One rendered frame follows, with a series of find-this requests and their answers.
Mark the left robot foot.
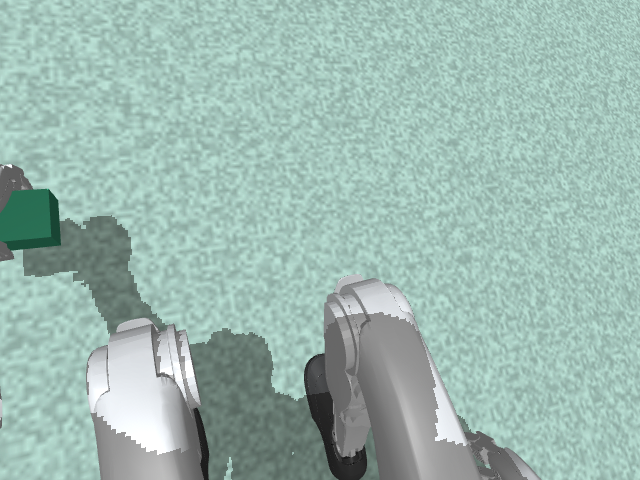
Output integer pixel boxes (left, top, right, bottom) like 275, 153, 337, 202
193, 408, 209, 480

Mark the small box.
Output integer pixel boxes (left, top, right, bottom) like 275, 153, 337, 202
0, 189, 61, 251

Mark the right robot hand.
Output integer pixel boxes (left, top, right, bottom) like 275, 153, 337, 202
464, 431, 541, 480

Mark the right robot foot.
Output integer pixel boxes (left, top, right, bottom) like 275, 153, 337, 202
304, 354, 367, 480

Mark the left robot hand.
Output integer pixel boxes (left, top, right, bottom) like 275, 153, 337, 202
0, 164, 33, 261

